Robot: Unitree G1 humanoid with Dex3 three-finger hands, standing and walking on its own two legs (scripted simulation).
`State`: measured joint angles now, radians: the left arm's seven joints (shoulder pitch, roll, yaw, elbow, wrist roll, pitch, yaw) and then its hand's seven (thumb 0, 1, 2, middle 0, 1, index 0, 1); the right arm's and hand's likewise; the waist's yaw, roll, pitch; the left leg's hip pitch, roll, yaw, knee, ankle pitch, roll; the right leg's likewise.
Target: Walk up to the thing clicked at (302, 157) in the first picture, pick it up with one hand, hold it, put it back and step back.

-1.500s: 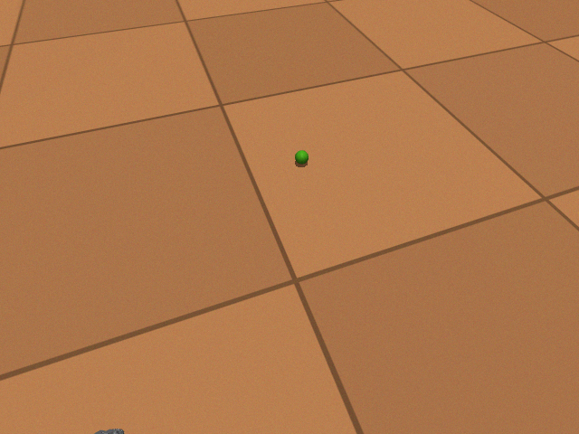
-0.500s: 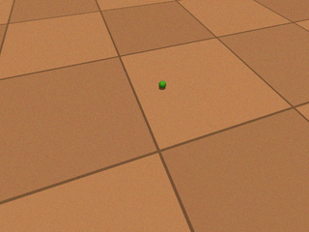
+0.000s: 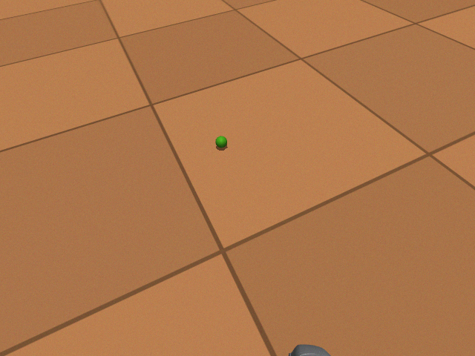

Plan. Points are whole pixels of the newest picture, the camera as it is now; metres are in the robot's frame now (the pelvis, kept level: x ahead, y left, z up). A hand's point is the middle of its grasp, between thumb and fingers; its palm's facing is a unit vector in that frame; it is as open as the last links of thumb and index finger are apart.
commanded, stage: walk up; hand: left
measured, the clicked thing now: (221, 141) +1.35 +0.18 -0.71
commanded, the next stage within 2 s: none
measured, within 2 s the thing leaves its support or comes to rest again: neither
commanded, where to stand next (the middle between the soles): +0.96 -0.02 m, yaw -5 degrees
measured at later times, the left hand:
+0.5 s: hand (122, 282) +0.28 +0.28 -0.14, palm faces -0.12 -0.93 -0.34, open 7.4 cm
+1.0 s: hand (169, 174) +0.55 +0.21 -0.09, palm faces -0.10 -0.91 -0.41, open 7.4 cm
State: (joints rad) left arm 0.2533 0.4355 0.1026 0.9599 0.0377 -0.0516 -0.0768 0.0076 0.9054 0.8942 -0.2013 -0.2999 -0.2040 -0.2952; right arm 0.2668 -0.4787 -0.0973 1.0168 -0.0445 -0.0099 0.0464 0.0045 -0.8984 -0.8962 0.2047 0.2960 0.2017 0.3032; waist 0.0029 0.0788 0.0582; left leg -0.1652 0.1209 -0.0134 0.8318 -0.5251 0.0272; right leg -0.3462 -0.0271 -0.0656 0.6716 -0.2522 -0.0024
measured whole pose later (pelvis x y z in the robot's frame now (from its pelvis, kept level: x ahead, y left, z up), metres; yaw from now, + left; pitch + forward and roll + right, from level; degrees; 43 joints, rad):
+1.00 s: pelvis +0.45 -0.05 +0.02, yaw -7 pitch -3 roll +1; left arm 0.29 0.37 0.03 0.85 0.00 -0.09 -0.04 0.01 0.90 0.89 -0.21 -0.30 -0.21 -0.30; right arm 0.29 -0.44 -0.04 0.87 0.00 -0.03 0.06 0.00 -0.90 -0.90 0.20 0.30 0.20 0.30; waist 0.03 0.08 0.08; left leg -0.46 0.06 -0.02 1.08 -0.32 0.03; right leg -0.24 -0.02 -0.06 0.50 -0.21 -0.04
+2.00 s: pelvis +0.81 -0.04 +0.02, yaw -6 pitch -3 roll +1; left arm 0.30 0.36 0.03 0.84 0.00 -0.09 -0.03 0.01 0.90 0.89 -0.21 -0.30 -0.21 -0.30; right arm 0.30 -0.43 -0.05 0.84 0.00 -0.02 0.06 0.00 -0.90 -0.90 0.20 0.30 0.20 0.30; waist 0.02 0.07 0.10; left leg -0.46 0.05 -0.03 1.01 -0.34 0.02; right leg -0.23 -0.02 -0.06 0.48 -0.20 -0.04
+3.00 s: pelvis +0.93 -0.03 +0.02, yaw -7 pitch -2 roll +0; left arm 0.07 0.35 -0.01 1.07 0.00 -0.02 -0.01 0.01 0.90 0.89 -0.20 -0.30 -0.21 -0.30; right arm 0.12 -0.36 0.02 1.11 0.00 -0.02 0.02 0.00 -0.90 -0.90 0.21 0.30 0.20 0.30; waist -0.01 0.00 0.05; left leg -0.20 0.04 0.03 0.46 -0.22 -0.02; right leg -0.19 -0.03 -0.02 0.46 -0.23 0.02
